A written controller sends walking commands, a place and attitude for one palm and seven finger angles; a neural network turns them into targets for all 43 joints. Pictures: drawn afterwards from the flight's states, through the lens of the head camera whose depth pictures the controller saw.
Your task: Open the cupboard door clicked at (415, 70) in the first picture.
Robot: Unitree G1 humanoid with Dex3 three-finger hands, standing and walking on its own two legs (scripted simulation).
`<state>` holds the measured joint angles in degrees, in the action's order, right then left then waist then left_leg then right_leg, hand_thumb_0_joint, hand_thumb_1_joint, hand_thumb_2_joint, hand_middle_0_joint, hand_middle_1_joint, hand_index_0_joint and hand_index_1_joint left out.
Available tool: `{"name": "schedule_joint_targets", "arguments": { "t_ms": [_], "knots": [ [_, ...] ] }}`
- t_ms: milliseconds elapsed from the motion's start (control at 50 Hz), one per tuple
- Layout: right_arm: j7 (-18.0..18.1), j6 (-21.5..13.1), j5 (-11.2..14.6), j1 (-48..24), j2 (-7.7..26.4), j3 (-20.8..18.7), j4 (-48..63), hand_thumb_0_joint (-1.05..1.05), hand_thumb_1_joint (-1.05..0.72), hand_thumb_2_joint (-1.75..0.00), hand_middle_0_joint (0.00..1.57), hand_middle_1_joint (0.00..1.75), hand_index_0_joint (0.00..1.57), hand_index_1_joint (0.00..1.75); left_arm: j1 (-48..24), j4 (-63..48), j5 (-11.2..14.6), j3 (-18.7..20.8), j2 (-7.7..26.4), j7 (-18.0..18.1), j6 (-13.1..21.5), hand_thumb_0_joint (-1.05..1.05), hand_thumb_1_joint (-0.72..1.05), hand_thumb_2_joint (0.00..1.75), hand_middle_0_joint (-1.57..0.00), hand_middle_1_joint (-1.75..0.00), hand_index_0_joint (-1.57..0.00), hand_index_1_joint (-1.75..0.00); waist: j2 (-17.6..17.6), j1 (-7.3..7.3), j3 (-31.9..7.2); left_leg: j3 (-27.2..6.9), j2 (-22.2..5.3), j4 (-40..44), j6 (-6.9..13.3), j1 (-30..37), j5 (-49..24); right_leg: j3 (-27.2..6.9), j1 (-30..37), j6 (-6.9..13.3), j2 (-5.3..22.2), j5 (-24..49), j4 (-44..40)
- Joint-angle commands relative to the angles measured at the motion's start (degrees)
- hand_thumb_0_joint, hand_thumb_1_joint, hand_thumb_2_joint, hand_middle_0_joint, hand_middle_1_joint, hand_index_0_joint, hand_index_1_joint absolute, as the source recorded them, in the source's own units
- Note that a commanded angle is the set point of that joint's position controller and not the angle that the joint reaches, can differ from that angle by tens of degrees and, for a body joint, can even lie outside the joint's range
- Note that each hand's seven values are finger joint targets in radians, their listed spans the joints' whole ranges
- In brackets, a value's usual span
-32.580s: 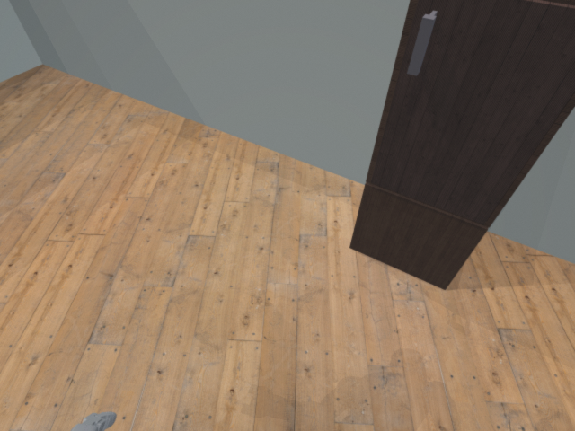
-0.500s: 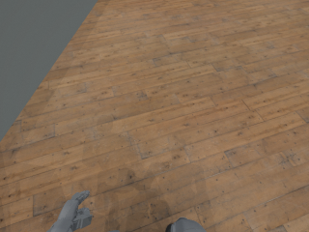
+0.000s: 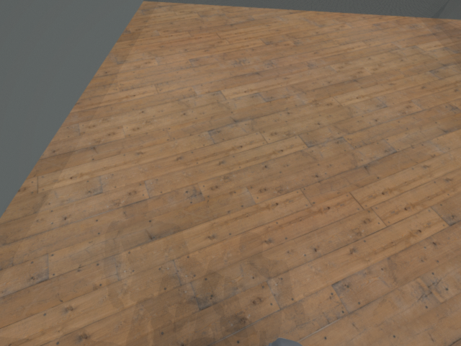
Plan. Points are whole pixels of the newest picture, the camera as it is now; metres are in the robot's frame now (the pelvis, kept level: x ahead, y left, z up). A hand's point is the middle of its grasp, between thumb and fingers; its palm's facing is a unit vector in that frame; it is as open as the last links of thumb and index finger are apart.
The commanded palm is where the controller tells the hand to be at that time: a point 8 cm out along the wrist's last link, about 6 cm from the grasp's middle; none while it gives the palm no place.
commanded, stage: walk to a spot facing it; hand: left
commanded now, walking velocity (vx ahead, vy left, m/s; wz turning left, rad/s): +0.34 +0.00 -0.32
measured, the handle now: out of the picture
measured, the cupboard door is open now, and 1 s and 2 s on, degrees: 41 41 41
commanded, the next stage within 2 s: turn to face it in 0.16 s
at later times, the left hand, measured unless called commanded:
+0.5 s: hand (174, 284) +0.27 +0.15 -0.20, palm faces +0.04 -0.99 -0.16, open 7.3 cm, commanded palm none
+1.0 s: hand (181, 256) +0.33 +0.14 -0.17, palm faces +0.34 -0.91 -0.24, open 7.4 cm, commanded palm none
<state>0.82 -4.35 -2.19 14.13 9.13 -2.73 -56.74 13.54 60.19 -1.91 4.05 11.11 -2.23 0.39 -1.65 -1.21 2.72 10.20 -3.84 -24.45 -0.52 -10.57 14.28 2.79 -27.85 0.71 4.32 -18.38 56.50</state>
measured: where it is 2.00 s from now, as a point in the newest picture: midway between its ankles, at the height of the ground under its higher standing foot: (254, 294)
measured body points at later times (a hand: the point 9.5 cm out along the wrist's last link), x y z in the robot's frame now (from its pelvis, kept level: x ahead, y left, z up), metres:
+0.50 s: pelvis +0.24 -0.03 -0.02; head +0.27 +0.00 +0.43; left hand +0.27 +0.20 -0.19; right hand +0.27 -0.26 -0.16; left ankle +0.28 +0.08 -0.74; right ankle +0.15 -0.14 -0.71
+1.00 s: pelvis +0.33 -0.07 +0.00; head +0.39 -0.05 +0.44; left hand +0.31 +0.19 -0.15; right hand +0.52 -0.28 -0.14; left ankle +0.31 +0.06 -0.71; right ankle +0.32 -0.18 -0.74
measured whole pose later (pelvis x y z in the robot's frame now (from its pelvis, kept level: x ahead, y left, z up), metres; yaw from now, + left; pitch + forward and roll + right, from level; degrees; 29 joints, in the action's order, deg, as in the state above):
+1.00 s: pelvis +0.33 -0.07 +0.00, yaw +21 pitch +1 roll +3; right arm -1.5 3.5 -0.7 5.7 14.5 -4.3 -53.7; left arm 11.6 53.8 -1.9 2.8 11.8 0.9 0.9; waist -3.2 0.4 6.3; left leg 6.9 -1.2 -43.7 -2.8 -23.3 24.1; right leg 13.4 -10.2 -1.0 9.4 -21.2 31.3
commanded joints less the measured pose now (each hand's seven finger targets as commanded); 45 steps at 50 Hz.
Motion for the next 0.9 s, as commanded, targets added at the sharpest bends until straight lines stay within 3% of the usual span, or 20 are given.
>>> {"name": "schedule_joint_targets", "arguments": {
  "t_ms": [0, 80, 100, 120, 140, 180, 240, 360, 380, 400, 420, 440, 480, 540, 660, 680, 700, 720, 800, 880],
  "knots": [
    [-0.6, 0.5, -0.1, 7.1, 10.0, -2.2, -0.9, 0.00, -0.90, -0.90, 0.20, 0.30, 0.20, 0.30, -4.3, -5.4, 0.2, 0.0, 0.8, -0.6, 1.7, 0.00, 0.90, 0.90, -0.20, -0.30, -0.20, -0.30, 8.8, 2.89, 0.3, -4.9, -14.3, 13.0, 6.0, -0.1, -0.6, 3.6, 4.0, -0.4, 0.0, 2.8, -15.5],
    [-0.8, 1.6, 0.1, 5.4, 10.4, -1.7, -1.3, 0.00, -0.90, -0.90, 0.20, 0.30, 0.20, 0.30, 3.1, -2.7, -0.2, 1.2, 3.9, -0.4, 2.0, 0.00, 0.90, 0.90, -0.20, -0.30, -0.20, -0.30, 5.1, -1.87, -0.6, -0.7, -10.6, 0.5, 2.8, -4.1, -1.7, 6.5, 19.4, 1.1, -3.6, 5.5, -24.6],
    [-1.2, 1.5, 0.8, 4.0, 9.0, -1.4, -0.8, 0.00, -0.90, -0.90, 0.20, 0.30, 0.20, 0.30, 10.7, -0.5, -0.3, 2.2, 7.7, 0.1, 2.7, 0.00, 0.90, 0.90, -0.20, -0.30, -0.20, -0.30, -2.7, -5.72, -3.9, 4.0, -6.4, -13.9, 0.7, -11.7, -4.0, -2.6, 30.6, 4.4, 1.6, -1.7, -29.3],
    [-1.5, 1.1, 1.6, 2.9, 4.9, -0.5, 1.3, 0.00, -0.90, -0.90, 0.20, 0.30, 0.20, 0.30, 18.2, 1.5, -0.1, 4.1, 14.7, 1.1, 3.1, 0.00, 0.90, 0.90, -0.20, -0.30, -0.20, -0.30, -19.8, -8.34, -6.5, 5.2, 1.1, -32.4, -1.5, -26.6, 12.6, -27.2, 40.6, 11.3, 16.4, -6.8, -39.4],
    [-1.4, 1.3, 1.4, -1.9, 6.5, -0.9, 3.0, 0.00, -0.90, -0.90, 0.20, 0.30, 0.20, 0.30, 18.0, 1.4, 1.2, 3.8, 15.3, 1.6, 2.6, 0.00, 0.90, 0.90, -0.20, -0.30, -0.20, -0.30, -14.1, -8.74, -4.3, -3.2, -0.2, -42.6, -1.0, -30.8, 22.0, -34.6, 36.9, 14.7, 20.7, -9.8, -45.8],
    [-1.0, 1.2, 1.3, -2.8, 6.6, -1.1, 1.9, 0.00, -0.90, -0.90, 0.20, 0.30, 0.20, 0.30, 8.8, -0.5, 0.8, 2.2, 9.9, 2.8, 2.6, 0.00, 0.90, 0.90, -0.20, -0.30, -0.20, -0.30, -12.5, -3.58, -1.5, -9.1, -4.9, -45.2, -0.9, -31.0, 12.5, -26.3, 27.8, 12.5, 17.6, -4.8, -44.8],
    [-1.1, 2.5, 1.0, 2.0, 3.0, -0.4, -1.5, 0.00, -0.90, -0.90, 0.20, 0.30, 0.20, 0.30, 2.0, -2.1, 0.3, 0.9, 5.8, 3.0, 3.2, 0.00, 0.90, 0.90, -0.20, -0.30, -0.20, -0.30, -5.5, 1.63, -1.7, -7.1, -5.3, -30.8, -1.9, -17.8, 9.6, -10.4, 16.3, 9.7, 13.4, 10.0, -44.0],
    [-1.3, 1.9, 1.1, 7.4, 2.0, 0.7, -4.6, 0.00, -0.90, -0.90, 0.20, 0.30, 0.20, 0.30, 1.2, 0.3, 1.5, 0.3, 5.9, 3.0, 3.3, 0.00, 0.90, 0.90, -0.20, -0.30, -0.20, -0.30, -2.1, 3.48, -3.9, -2.8, 0.6, -3.7, -1.1, -3.5, -9.6, 3.4, 20.4, 3.4, 7.8, 22.4, -33.1],
    [-1.1, 1.6, 1.0, 9.8, 4.9, 0.2, -5.1, 0.00, -0.90, -0.90, 0.20, 0.30, 0.20, 0.30, 2.4, 0.1, 1.5, 0.0, 5.0, 3.0, 2.8, 0.00, 0.90, 0.90, -0.20, -0.30, -0.20, -0.30, 3.5, 4.16, -5.7, -6.4, -1.4, -2.7, 0.1, 2.7, -19.7, 5.5, 17.3, 1.2, 6.0, 18.9, -26.6],
    [-0.7, 1.5, 0.6, 12.3, 9.3, -0.9, -4.9, 0.00, -0.90, -0.90, 0.20, 0.30, 0.20, 0.30, 4.0, -0.5, 1.6, -0.4, 3.5, 3.2, 2.4, 0.00, 0.90, 0.90, -0.20, -0.30, -0.20, -0.30, 12.8, 4.67, -8.3, -18.0, -10.0, -2.4, 5.2, 9.2, -32.7, 7.3, 9.8, -1.6, 1.4, 6.8, -16.6],
    [0.1, 2.2, 0.4, 14.7, 12.9, -1.9, -4.7, 0.00, -0.90, -0.90, 0.20, 0.30, 0.20, 0.30, 3.9, -1.9, 1.8, -0.8, 2.0, 3.6, 2.0, 0.00, 0.90, 0.90, -0.20, -0.30, -0.20, -0.30, 18.1, 6.10, -8.9, -28.4, -18.2, 0.5, 11.6, 9.5, -41.5, 6.3, 5.6, -2.6, -2.9, -18.4, -5.4],
    [1.0, 2.7, 0.2, 13.6, 12.5, -1.4, -4.7, 0.00, -0.90, -0.90, 0.20, 0.30, 0.20, 0.30, 0.7, -3.1, 1.6, -0.7, 2.8, 3.6, 1.2, 0.00, 0.90, 0.90, -0.20, -0.30, -0.20, -0.30, 17.8, 5.72, -7.3, -32.2, -19.1, 1.8, 13.7, 10.0, -44.4, 1.4, 0.5, -2.9, -2.5, -20.7, 1.9],
    [1.5, 2.9, 0.3, 11.3, 10.8, -1.2, -3.7, 0.00, -0.90, -0.90, 0.20, 0.30, 0.20, 0.30, -3.2, -4.0, 1.6, -0.2, 3.3, 3.5, 1.0, 0.00, 0.90, 0.90, -0.20, -0.30, -0.20, -0.30, 14.6, 5.11, -7.0, -29.9, -17.8, 0.0, 13.5, 7.8, -48.3, -2.7, -2.2, -3.6, 0.1, -16.5, 5.4],
    [1.5, 3.2, 0.3, 6.0, 11.5, -1.7, -1.5, 0.00, -0.90, -0.90, 0.20, 0.30, 0.20, 0.30, -4.5, -4.9, 1.6, 0.1, 2.3, 3.0, 0.1, 0.00, 0.90, 0.90, -0.20, -0.30, -0.20, -0.30, 10.8, 3.48, -7.2, -23.2, -13.2, 0.8, 10.7, 4.0, -40.8, -1.8, 1.7, -4.4, -1.1, -11.7, -2.5],
    [0.5, 5.1, 0.9, -2.7, 12.6, -3.2, 2.9, 0.00, -0.90, -0.90, 0.20, 0.30, 0.20, 0.30, 1.5, -5.6, 1.2, 1.1, 4.0, 3.1, 0.1, 0.00, 0.90, 0.90, -0.20, -0.30, -0.20, -0.30, 8.3, -0.30, -6.0, -21.8, -6.8, -0.8, 5.6, -9.3, -15.3, 1.9, 18.9, -4.3, -3.4, 4.9, -27.6],
    [0.1, 5.2, 1.4, -3.7, 10.6, -3.0, 3.9, 0.00, -0.90, -0.90, 0.20, 0.30, 0.20, 0.30, 3.4, -5.8, 0.7, 1.8, 7.4, 3.5, 0.6, 0.00, 0.90, 0.90, -0.20, -0.30, -0.20, -0.30, 0.7, -1.59, -5.8, -18.5, -2.7, -6.3, 2.5, -17.0, -4.0, -4.8, 26.5, -2.7, 3.3, 6.0, -35.7],
    [-0.6, 5.3, 1.6, -4.4, 7.0, -2.5, 5.7, 0.00, -0.90, -0.90, 0.20, 0.30, 0.20, 0.30, 4.9, -6.3, 0.0, 3.0, 13.4, 4.0, 0.9, 0.00, 0.90, 0.90, -0.20, -0.30, -0.20, -0.30, -16.2, -2.41, -4.8, -8.8, 5.8, -19.0, -2.1, -24.8, 13.9, -19.4, 28.9, 2.8, 18.3, 9.0, -41.9],
    [-1.1, 5.6, 1.2, -5.8, 8.2, -3.0, 6.4, 0.00, -0.90, -0.90, 0.20, 0.30, 0.20, 0.30, 4.6, -7.2, 0.2, 2.8, 15.1, 3.9, 0.6, 0.00, 0.90, 0.90, -0.20, -0.30, -0.20, -0.30, -16.4, -3.27, -4.4, -9.2, 4.7, -33.7, -1.9, -24.1, 23.1, -22.1, 23.4, 8.2, 25.5, 10.8, -42.8],
    [-1.9, 7.0, 1.5, -6.4, 6.2, -2.5, 5.3, 0.00, -0.90, -0.90, 0.20, 0.30, 0.20, 0.30, -2.5, -9.1, 0.3, 1.3, 8.9, 4.4, 0.8, 0.00, 0.90, 0.90, -0.20, -0.30, -0.20, -0.30, -10.8, 1.39, -0.4, -9.1, 0.2, -42.5, -3.1, -23.7, 13.8, -3.9, 19.1, 5.4, 16.7, 26.3, -37.5],
    [-2.6, 6.5, 1.5, -9.6, 5.0, -1.2, 6.6, 0.00, -0.90, -0.90, 0.20, 0.30, 0.20, 0.30, 1.8, -8.4, 0.2, 1.6, 11.1, 4.1, 1.2, 0.00, 0.90, 0.90, -0.20, -0.30, -0.20, -0.30, -10.1, -0.52, -3.6, -3.3, 2.2, -24.7, -3.2, -19.5, 12.1, 3.1, 27.8, 3.6, 15.2, 45.3, -31.2]
  ]
}}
